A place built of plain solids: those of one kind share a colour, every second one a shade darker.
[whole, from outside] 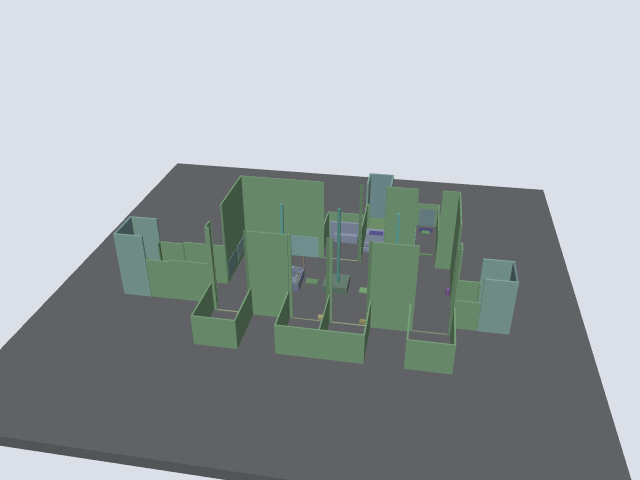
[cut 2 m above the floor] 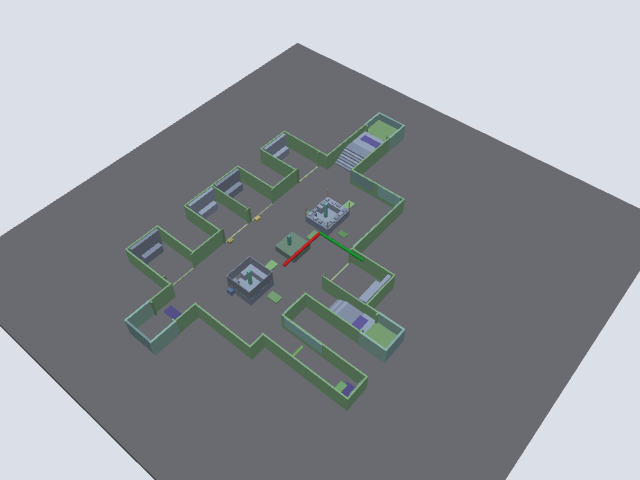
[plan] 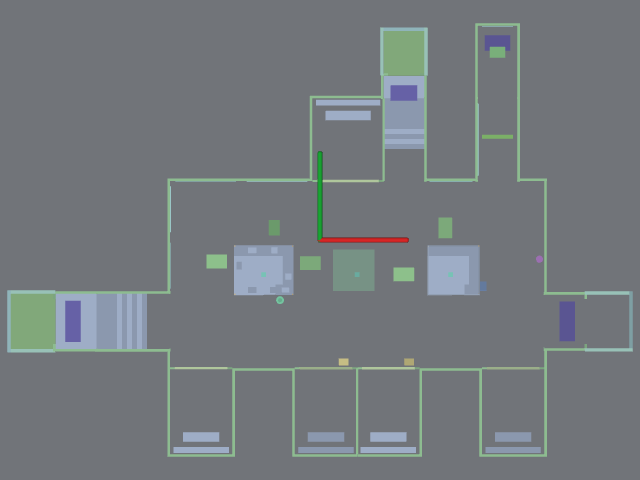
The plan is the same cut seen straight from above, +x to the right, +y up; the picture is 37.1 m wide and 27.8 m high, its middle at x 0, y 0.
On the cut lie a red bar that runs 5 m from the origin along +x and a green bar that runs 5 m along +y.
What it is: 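Galleried; 4 x 2 bays of 5.4 m, ceiling 8.8 m; aisles mid-bay 1.9 to 3.0 m broad; islands of stalls round the columns; counters 0.9 m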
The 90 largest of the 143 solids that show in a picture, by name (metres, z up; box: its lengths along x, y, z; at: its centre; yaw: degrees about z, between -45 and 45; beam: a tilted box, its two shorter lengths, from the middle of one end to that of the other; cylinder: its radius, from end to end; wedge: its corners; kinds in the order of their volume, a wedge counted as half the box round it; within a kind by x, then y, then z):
{
 "wall_1": {"box": [2.55, 0.15, 4.19], "at": [-14.18, -6.39, 2.05]},
 "wall_2": {"box": [2.55, 0.15, 4.19], "at": [-14.18, -3.04, 2.05]},
 "wall_3": {"box": [4.34, 0.15, 4.39], "at": [-10.82, -6.39, 2.15]},
 "wall_4": {"box": [4.34, 0.15, 4.39], "at": [-10.82, -3.04, 2.15]},
 "wall_5": {"box": [0.15, 5.13, 3.05], "at": [-8.77, -9.99, 1.48]},
 "wall_6": {"box": [0.15, 1.15, 8.84], "at": [-8.77, -6.89, 4.37]},
 "wall_7": {"box": [0.15, 6.68, 8.84], "at": [-8.77, 0.23, 4.37]},
 "wall_8": {"box": [0.28, 0.12, 8.84], "at": [-8.55, -7.42, 4.37]},
 "wall_9": {"box": [3.91, 0.15, 3.05], "at": [-6.88, -12.48, 1.48]},
 "wall_10": {"box": [0.15, 5.1, 3.05], "at": [-5.0, -10.01, 1.48]},
 "wall_11": {"box": [8.4, 0.15, 8.84], "at": [-4.64, 3.49, 4.37]},
 "wall_12": {"box": [3.61, 0.15, 8.84], "at": [-3.27, -7.5, 4.37]},
 "wall_13": {"box": [0.15, 5.1, 3.05], "at": [-1.54, -10.01, 1.48]},
 "wall_14": {"box": [0.15, 4.91, 3.05], "at": [-0.52, 5.9, 1.48]},
 "wall_15": {"box": [3.76, 0.15, 3.05], "at": [0.27, -12.48, 1.48]},
 "wall_16": {"box": [4.28, 0.15, 3.05], "at": [1.55, 8.28, 1.48]},
 "wall_17": {"box": [0.12, 4.98, 3.05], "at": [2.15, -9.92, 1.48]},
 "wall_18": {"box": [0.15, 1.49, 3.72], "at": [3.61, 8.91, 1.81]},
 "wall_19": {"box": [0.12, 4.79, 3.92], "at": [3.69, 5.81, 1.91]},
 "wall_20": {"box": [3.76, 0.15, 3.05], "at": [4.03, -12.48, 1.48]},
 "wall_21": {"box": [0.15, 5.1, 3.05], "at": [5.84, -10.01, 1.48]},
 "wall_22": {"box": [0.15, 4.87, 3.92], "at": [6.11, 5.81, 1.91]},
 "wall_23": {"box": [0.15, 1.49, 3.72], "at": [6.11, 8.91, 1.81]},
 "wall_24": {"box": [3.61, 0.15, 8.84], "at": [7.57, -7.5, 4.37]},
 "wall_25": {"box": [3.1, 0.15, 8.84], "at": [7.59, 3.49, 4.37]},
 "wall_26": {"box": [0.15, 4.87, 3.25], "at": [9.06, 5.81, 1.57]},
 "wall_27": {"box": [0.15, 4.39, 2.85], "at": [9.06, 10.36, 1.38]},
 "wall_28": {"box": [0.15, 5.1, 3.05], "at": [9.3, -10.01, 1.48]},
 "wall_29": {"box": [2.59, 0.15, 2.85], "at": [10.28, 12.48, 1.38]},
 "wall_30": {"box": [3.91, 0.15, 3.05], "at": [11.19, -12.48, 1.48]},
 "wall_31": {"box": [0.15, 4.87, 3.25], "at": [11.5, 5.81, 1.57]},
 "wall_32": {"box": [0.15, 4.39, 2.85], "at": [11.5, 10.36, 1.38]},
 "wall_33": {"box": [1.71, 0.15, 8.84], "at": [12.29, 3.49, 4.37]},
 "wall_34": {"box": [0.15, 5.13, 3.05], "at": [13.07, -9.99, 1.48]},
 "wall_35": {"box": [0.15, 1.2, 8.84], "at": [13.07, -6.86, 4.37]},
 "wall_36": {"box": [0.15, 6.73, 8.84], "at": [13.07, 0.2, 4.37]},
 "wall_37": {"box": [2.51, 0.15, 3.05], "at": [14.21, -6.34, 1.48]},
 "wall_38": {"box": [2.51, 0.15, 3.05], "at": [14.21, -3.09, 1.48]},
 "piece_1": {"box": [2.36, 3.2, 1.19], "at": [-14.13, -4.71, 0.55]},
 "piece_2": {"box": [0.9, 3.2, 1.19], "at": [-12.5, -4.71, 0.55]},
 "piece_3": {"box": [0.29, 3.22, 1.19], "at": [-11.91, -4.71, 0.55]},
 "piece_4": {"box": [0.29, 3.22, 1.03], "at": [-11.62, -4.71, 0.46]},
 "piece_5": {"box": [0.29, 3.22, 0.86], "at": [-11.33, -4.71, 0.38]},
 "piece_6": {"box": [0.29, 3.22, 0.7], "at": [-11.04, -4.71, 0.3]},
 "piece_7": {"box": [0.29, 3.22, 0.54], "at": [-10.75, -4.71, 0.22]},
 "piece_8": {"box": [0.29, 3.22, 0.38], "at": [-10.46, -4.71, 0.14]},
 "piece_9": {"box": [3.21, 0.35, 2.05], "at": [-6.88, -12.16, 0.97]},
 "piece_10": {"box": [2.11, 0.55, 0.95], "at": [-6.88, -11.41, 0.42]},
 "piece_11": {"box": [0.62, 1.65, 0.95], "at": [-4.67, -1.75, 0.42]},
 "piece_12": {"box": [1.7, 0.62, 0.95], "at": [-4.13, -2.88, 0.42]},
 "piece_13": {"box": [3.41, 2.85, 0.17], "at": [-3.26, -1.75, 0.04]},
 "piece_14": {"box": [3.45, 0.62, 0.95], "at": [-3.26, -0.61, 0.42]},
 "piece_15": {"box": [1.04, 0.62, 0.95], "at": [-2.05, -2.88, 0.42]},
 "piece_16": {"box": [0.62, 1.65, 0.95], "at": [-1.84, -1.75, 0.42]},
 "piece_17": {"box": [3.21, 0.35, 2.05], "at": [0.34, -12.16, 0.97]},
 "piece_18": {"box": [2.11, 0.55, 0.95], "at": [0.34, -11.41, 0.42]},
 "piece_19": {"box": [2.62, 0.55, 0.95], "at": [1.62, 7.21, 0.42]},
 "piece_20": {"box": [3.73, 0.35, 2.05], "at": [1.62, 7.96, 0.97]},
 "piece_21": {"box": [3.21, 0.35, 2.05], "at": [3.96, -12.16, 0.97]},
 "piece_22": {"box": [2.11, 0.55, 0.95], "at": [3.96, -11.41, 0.42]},
 "piece_23": {"box": [2.37, 0.29, 0.56], "at": [4.86, 5.99, 0.23]},
 "piece_24": {"box": [2.37, 0.29, 0.72], "at": [4.86, 6.28, 0.31]},
 "piece_25": {"box": [2.35, 1.78, 0.72], "at": [4.86, 7.32, 0.31]},
 "piece_26": {"box": [2.35, 1.3, 0.72], "at": [4.86, 8.86, 0.31]},
 "piece_27": {"box": [0.62, 1.65, 0.95], "at": [6.54, -1.75, 0.42]},
 "piece_28": {"box": [1.44, 0.62, 0.95], "at": [6.95, -2.88, 0.42]},
 "piece_29": {"box": [2.98, 2.85, 0.17], "at": [7.74, -1.75, 0.04]},
 "piece_30": {"box": [3.02, 0.62, 0.95], "at": [7.74, -0.61, 0.42]},
 "piece_31": {"box": [0.88, 0.62, 0.95], "at": [8.81, -2.88, 0.42]},
 "piece_32": {"box": [0.62, 1.65, 0.95], "at": [8.94, -1.75, 0.42]},
 "piece_33": {"box": [3.21, 0.35, 2.05], "at": [11.19, -12.16, 0.97]},
 "piece_34": {"box": [2.11, 0.55, 0.95], "at": [11.19, -11.41, 0.42]},
 "wing_1": {"box": [2.78, 0.2, 6.69], "at": [-16.72, -6.42, 3.3]},
 "wing_2": {"box": [2.78, 0.2, 6.69], "at": [-16.72, -3.01, 3.3]},
 "wing_3": {"box": [0.2, 2.78, 6.22], "at": [3.58, 10.92, 3.06]},
 "wing_4": {"box": [0.2, 2.78, 6.22], "at": [6.14, 10.92, 3.06]},
 "wing_5": {"box": [2.78, 0.2, 5.55], "at": [16.73, -6.36, 2.73]},
 "wing_6": {"box": [2.78, 0.2, 5.55], "at": [16.73, -3.07, 2.73]},
 "street_1": {"box": [2.6, 3.2, 1.19], "at": [-16.61, -4.71, 0.55]},
 "street_2": {"box": [2.35, 2.6, 0.72], "at": [4.86, 10.81, 0.31]},
 "opp_1": {"box": [0.2, 3.6, 6.69], "at": [-18.01, -4.71, 3.3]},
 "opp_2": {"box": [2.75, 0.2, 6.22], "at": [4.86, 12.21, 3.06]},
 "opp_3": {"box": [0.2, 3.5, 5.55], "at": [18.02, -4.71, 2.73]},
 "basin_1": {"box": [2.4, 2.4, 0.8], "at": [1.95, -1.75, 0.35]},
 "column_1": {"box": [0.28, 0.28, 8.84], "at": [-3.27, -2.0, 4.37]},
 "column_2": {"box": [0.28, 0.28, 8.84], "at": [2.15, -2.0, 4.37]},
 "column_3": {"box": [0.28, 0.28, 8.84], "at": [7.57, -2.0, 4.37]},
 "front_1": {"box": [3.52, 0.05, 1.7], "at": [-6.63, 3.39, 1.45]},
 "front_2": {"box": [3.52, 0.05, 2.5], "at": [-2.5, 3.39, 1.2]},
 "front_3": {"box": [0.05, 4.19, 1.7], "at": [9.16, 5.81, 1.45]}
}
